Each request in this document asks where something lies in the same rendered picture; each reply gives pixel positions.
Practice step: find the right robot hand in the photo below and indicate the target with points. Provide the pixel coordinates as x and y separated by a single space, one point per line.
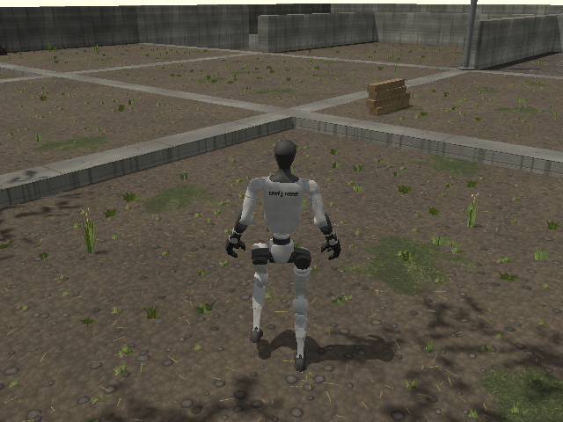
336 248

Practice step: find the robot left forearm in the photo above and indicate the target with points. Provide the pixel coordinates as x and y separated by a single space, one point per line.
237 231

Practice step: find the robot left upper arm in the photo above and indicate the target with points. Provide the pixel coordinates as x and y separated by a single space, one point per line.
255 186

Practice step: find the robot right forearm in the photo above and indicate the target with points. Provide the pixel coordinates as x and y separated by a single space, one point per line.
329 233

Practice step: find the robot right upper arm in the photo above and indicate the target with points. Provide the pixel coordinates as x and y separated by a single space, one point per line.
317 204

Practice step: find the left robot shin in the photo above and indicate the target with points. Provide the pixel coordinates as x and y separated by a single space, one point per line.
258 298

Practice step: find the robot shin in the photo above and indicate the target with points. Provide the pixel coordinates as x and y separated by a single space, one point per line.
301 329
258 298

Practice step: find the right robot shin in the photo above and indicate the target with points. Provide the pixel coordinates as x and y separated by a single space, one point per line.
301 329

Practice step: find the left robot hand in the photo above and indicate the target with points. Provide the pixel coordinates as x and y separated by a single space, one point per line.
229 246

